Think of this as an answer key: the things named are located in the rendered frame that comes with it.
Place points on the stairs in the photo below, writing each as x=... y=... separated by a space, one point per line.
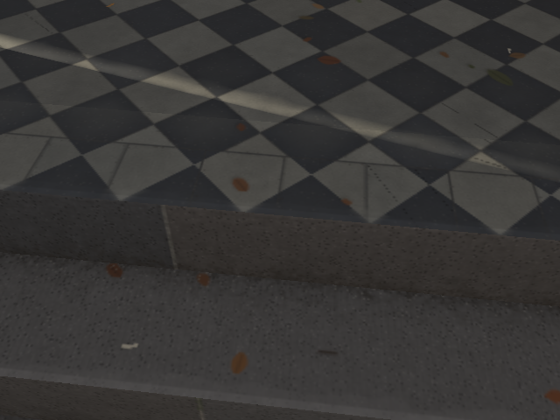
x=117 y=310

